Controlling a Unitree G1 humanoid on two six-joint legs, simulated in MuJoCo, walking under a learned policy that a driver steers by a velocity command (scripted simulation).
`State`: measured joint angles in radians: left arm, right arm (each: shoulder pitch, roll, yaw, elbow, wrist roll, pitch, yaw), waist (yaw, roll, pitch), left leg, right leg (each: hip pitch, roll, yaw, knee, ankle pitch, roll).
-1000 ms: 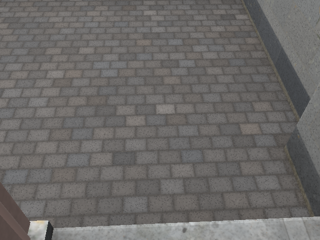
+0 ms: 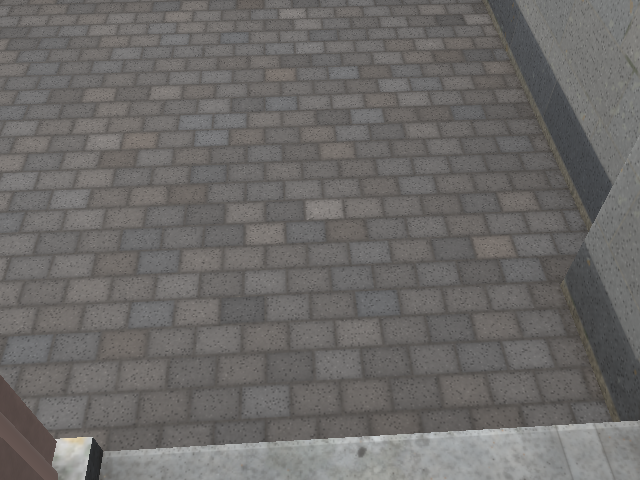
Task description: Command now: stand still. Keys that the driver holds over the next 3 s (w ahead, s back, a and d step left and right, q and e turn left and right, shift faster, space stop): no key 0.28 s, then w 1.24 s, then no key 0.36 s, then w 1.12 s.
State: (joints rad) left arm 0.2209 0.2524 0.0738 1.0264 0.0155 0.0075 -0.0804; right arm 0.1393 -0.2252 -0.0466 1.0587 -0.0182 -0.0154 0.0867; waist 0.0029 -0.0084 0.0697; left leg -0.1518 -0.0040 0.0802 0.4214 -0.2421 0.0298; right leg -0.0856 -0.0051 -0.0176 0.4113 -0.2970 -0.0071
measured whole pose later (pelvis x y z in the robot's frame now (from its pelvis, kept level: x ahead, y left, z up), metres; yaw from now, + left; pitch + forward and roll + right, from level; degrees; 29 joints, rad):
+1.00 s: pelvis +0.25 +0.08 -0.20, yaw -1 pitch +0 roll +0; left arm 0.46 0.23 0.03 1.02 0.05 -0.09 -0.06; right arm 0.42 -0.25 -0.04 1.08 -0.11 -0.09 0.09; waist -0.01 -0.01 0.00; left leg -0.35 -0.03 0.08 0.74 -0.39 0.08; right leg -0.67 0.00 0.11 1.99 -0.48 -0.07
